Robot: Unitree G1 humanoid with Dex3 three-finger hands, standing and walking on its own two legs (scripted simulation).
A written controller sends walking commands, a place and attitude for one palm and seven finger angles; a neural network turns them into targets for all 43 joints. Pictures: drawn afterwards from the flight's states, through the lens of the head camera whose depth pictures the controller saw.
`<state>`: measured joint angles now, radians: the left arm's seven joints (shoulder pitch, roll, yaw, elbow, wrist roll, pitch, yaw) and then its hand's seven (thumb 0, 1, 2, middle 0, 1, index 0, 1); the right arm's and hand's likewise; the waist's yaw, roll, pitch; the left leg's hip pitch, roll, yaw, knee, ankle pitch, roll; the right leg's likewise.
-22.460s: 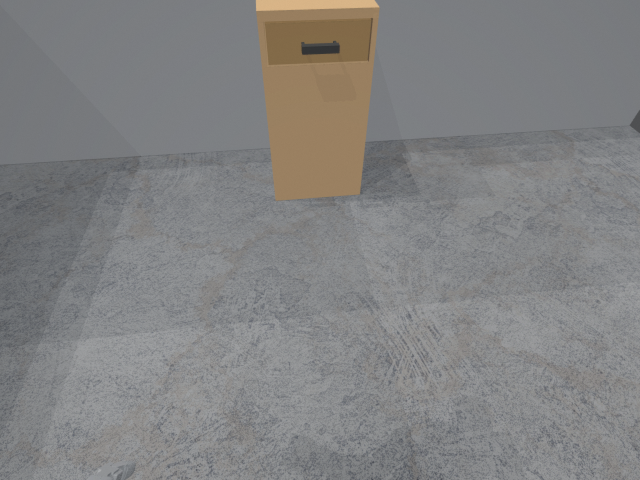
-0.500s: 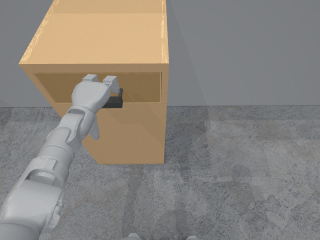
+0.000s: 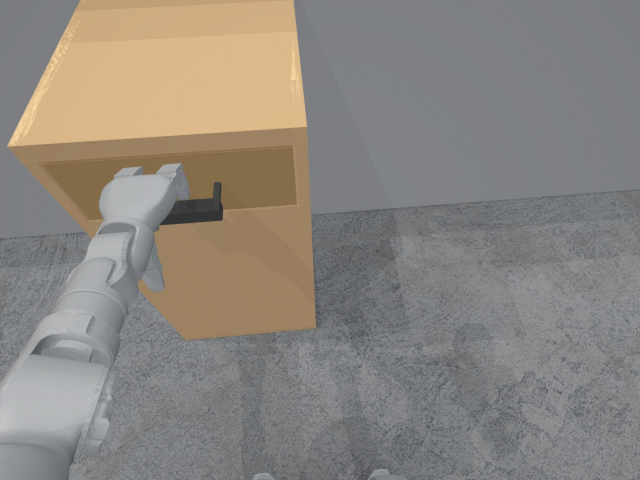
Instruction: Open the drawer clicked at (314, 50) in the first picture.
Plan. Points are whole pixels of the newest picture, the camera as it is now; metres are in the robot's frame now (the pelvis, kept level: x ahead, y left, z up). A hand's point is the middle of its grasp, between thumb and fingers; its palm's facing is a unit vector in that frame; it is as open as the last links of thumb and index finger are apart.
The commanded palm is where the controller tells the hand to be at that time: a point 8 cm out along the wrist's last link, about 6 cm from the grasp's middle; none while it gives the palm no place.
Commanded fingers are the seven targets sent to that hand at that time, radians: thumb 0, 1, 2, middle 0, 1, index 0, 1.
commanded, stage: move the hooked fingers above the handle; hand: left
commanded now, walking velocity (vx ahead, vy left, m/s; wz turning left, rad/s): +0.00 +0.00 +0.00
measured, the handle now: (181, 201) +0.53 +0.21 -0.02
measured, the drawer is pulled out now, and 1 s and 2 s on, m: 0.00 0.00 0.00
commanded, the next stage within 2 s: lower the fingers behind the handle in 0.20 s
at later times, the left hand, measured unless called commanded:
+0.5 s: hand (169, 218) +0.47 +0.20 +0.02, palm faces -0.17 -0.04 -0.99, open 13.7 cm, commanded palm +0.45 +0.20 +0.07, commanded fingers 0.00 -0.50 0.30 -0.30 -1.20 -0.30 -1.20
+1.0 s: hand (178, 220) +0.48 +0.20 -0.01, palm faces -0.12 -0.06 -0.99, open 13.8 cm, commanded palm +0.46 +0.21 +0.04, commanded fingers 0.00 -0.50 0.30 -0.30 -1.20 -0.30 -1.20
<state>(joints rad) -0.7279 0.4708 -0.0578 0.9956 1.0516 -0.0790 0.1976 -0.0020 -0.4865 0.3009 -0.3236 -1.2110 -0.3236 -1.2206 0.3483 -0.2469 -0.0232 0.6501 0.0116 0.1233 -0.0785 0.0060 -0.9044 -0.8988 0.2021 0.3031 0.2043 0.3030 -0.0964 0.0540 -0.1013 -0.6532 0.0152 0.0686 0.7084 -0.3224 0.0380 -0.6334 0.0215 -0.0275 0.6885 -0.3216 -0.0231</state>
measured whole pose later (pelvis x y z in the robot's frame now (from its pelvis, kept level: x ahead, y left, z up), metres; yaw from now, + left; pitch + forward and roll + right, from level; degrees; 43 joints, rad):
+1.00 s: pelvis +0.02 -0.01 -0.01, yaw +1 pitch +19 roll -1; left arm -0.77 0.42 -0.06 1.06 1.07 -0.03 0.30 0.00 -0.49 0.30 -0.29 -1.19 -0.32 -1.20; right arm 0.32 -0.25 -0.05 0.70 -0.02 0.12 -0.04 0.01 -0.91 -0.90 0.20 0.30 0.20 0.30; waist -0.12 0.05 -0.14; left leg -0.75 0.02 0.04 0.79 -0.38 0.03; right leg -0.71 0.03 -0.05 0.76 -0.38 -0.03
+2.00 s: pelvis +0.00 +0.01 -0.03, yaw +0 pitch +24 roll -2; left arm -0.83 0.43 -0.05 1.12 1.08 0.02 0.39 0.00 -0.49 0.30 -0.30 -1.20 -0.32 -1.20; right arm 0.34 -0.24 -0.04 0.72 -0.03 0.10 -0.01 0.00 -0.91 -0.90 0.20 0.30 0.20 0.30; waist -0.14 0.06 -0.16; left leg -0.94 0.03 0.04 0.95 -0.42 0.05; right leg -0.90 0.03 -0.05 0.90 -0.41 -0.02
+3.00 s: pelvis +0.02 +0.01 -0.03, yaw -1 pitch +23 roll -2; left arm -0.67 0.41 -0.04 0.98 1.08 -0.02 0.42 -0.01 0.68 0.79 -0.29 -1.35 -0.40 -1.35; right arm 0.33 -0.24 -0.06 0.71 -0.03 0.14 0.00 0.01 -0.91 -0.90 0.20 0.30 0.20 0.30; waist -0.11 0.06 -0.18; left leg -0.86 0.03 0.06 0.91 -0.44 0.04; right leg -0.83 0.03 -0.03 0.85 -0.42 -0.02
